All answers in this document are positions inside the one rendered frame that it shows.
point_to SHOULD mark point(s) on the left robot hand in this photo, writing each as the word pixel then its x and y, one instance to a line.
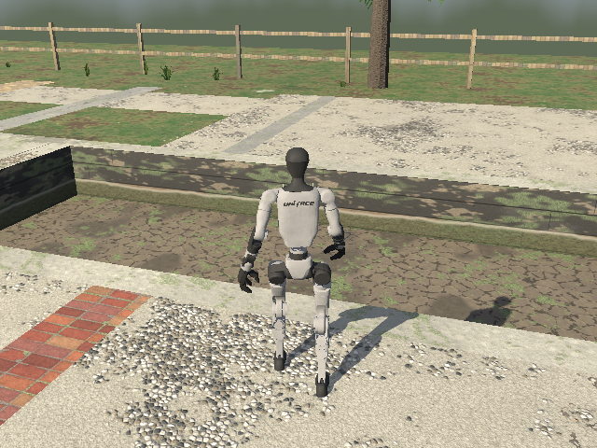
pixel 243 280

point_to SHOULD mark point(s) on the robot right forearm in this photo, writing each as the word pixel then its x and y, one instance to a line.
pixel 339 240

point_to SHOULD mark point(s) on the robot left forearm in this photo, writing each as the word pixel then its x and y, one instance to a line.
pixel 251 252

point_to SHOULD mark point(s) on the robot left shin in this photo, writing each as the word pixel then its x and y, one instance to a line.
pixel 278 330

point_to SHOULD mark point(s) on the robot right thigh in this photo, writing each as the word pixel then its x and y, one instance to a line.
pixel 321 278

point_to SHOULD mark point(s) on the left robot upper arm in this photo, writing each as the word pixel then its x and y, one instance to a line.
pixel 267 198

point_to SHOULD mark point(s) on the right robot hand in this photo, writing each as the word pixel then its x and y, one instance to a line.
pixel 336 256

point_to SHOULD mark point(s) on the right robot upper arm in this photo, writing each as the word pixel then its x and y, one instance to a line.
pixel 332 213

